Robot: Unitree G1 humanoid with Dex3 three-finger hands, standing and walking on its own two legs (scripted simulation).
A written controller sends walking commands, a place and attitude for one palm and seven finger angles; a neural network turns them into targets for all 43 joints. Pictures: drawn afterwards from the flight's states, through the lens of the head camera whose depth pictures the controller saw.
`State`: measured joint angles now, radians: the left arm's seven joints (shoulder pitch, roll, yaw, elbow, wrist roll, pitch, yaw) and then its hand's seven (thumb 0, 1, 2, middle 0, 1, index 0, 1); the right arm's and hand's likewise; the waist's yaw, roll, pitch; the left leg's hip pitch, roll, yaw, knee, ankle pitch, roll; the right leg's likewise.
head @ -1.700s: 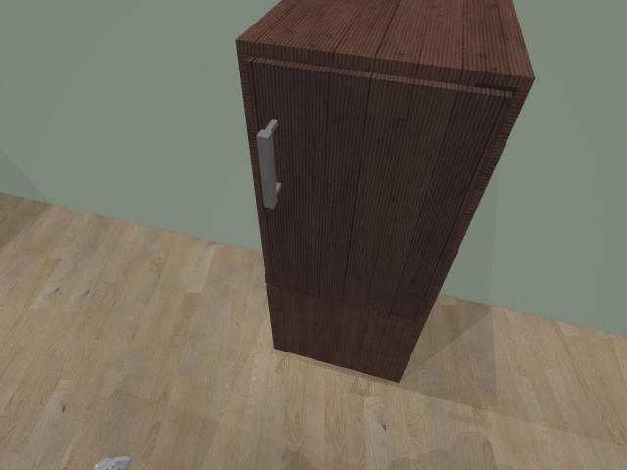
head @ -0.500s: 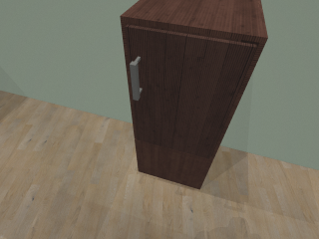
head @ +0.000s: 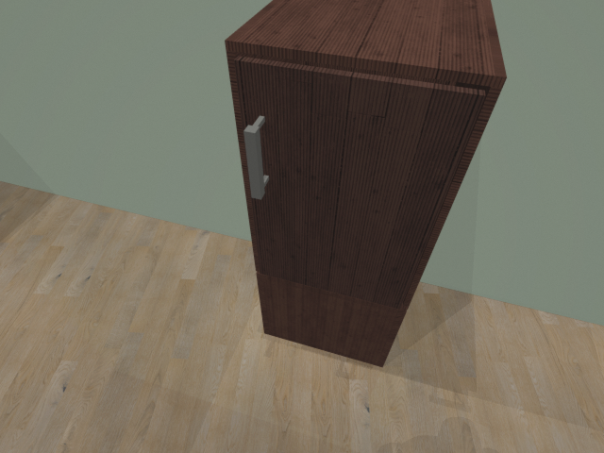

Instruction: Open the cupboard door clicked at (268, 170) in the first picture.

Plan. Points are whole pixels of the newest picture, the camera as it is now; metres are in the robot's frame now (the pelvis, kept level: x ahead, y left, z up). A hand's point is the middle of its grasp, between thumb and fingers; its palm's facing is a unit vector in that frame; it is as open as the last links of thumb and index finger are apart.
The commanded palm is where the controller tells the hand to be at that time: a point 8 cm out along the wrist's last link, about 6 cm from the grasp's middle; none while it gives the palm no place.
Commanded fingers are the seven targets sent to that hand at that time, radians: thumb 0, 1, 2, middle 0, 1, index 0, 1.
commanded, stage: shuffle to correct the standing spot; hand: left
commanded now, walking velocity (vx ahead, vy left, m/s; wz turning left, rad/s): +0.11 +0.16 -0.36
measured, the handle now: (259, 158) +0.60 +0.13 +0.06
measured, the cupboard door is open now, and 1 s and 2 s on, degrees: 0 0 0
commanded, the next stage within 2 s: come to a stop and stand still in 0.26 s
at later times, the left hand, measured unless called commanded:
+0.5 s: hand out of the picture +0.12 +0.21 -0.18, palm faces -0.13 -0.96 -0.24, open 7.4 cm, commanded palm none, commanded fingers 0.00 0.90 0.90 -0.20 -0.30 -0.20 -0.30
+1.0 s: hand out of the picture +0.08 +0.25 -0.18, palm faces -0.13 -0.98 -0.18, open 7.3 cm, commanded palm none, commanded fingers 0.00 0.90 0.90 -0.20 -0.30 -0.20 -0.30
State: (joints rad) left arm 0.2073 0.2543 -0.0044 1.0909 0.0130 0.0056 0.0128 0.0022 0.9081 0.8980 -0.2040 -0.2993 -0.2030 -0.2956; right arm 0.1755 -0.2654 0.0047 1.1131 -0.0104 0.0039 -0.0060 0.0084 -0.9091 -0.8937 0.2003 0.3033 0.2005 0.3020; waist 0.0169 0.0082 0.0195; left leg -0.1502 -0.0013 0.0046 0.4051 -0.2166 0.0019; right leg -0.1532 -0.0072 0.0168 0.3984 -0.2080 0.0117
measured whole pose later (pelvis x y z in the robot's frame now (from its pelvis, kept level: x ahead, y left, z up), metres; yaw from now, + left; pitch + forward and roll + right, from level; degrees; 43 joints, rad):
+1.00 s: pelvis +0.05 +0.08 +0.00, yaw -10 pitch -2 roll +0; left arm 0.29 0.16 0.02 1.10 0.02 0.02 0.03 0.00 0.92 0.90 -0.20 -0.30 -0.20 -0.30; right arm 0.29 -0.13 -0.02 1.11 -0.01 -0.01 -0.03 0.02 -0.92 -0.89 0.20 0.30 0.20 0.30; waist 0.01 -0.03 0.02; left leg -0.17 0.02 0.10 0.43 -0.23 0.02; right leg -0.20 -0.07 -0.05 0.42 -0.19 0.04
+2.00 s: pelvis +0.06 +0.04 -0.01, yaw -10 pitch -1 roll +0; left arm 0.38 0.16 0.01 0.79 -0.07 0.05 0.05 0.02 0.95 0.90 -0.21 -0.30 -0.21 -0.30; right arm 0.31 -0.17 0.02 1.04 0.01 -0.06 -0.05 0.02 -0.92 -0.89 0.20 0.30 0.20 0.30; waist 0.01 0.03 0.05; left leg -0.18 0.07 0.06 0.48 -0.28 -0.03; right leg -0.23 -0.02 -0.08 0.51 -0.26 -0.02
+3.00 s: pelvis +0.04 +0.09 -0.05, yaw -8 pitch +7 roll -2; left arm 0.26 0.32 0.25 0.04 -0.28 -0.25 -0.36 0.00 -0.13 0.45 -0.28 -0.97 -0.27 -0.96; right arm 0.29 -0.28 0.02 0.58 0.05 -0.25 -0.07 0.02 -0.90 -0.89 0.20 0.30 0.20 0.30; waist -0.01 0.02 -0.06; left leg -0.62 0.04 0.02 0.95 -0.45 0.03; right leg -0.60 -0.07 -0.09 0.87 -0.39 0.03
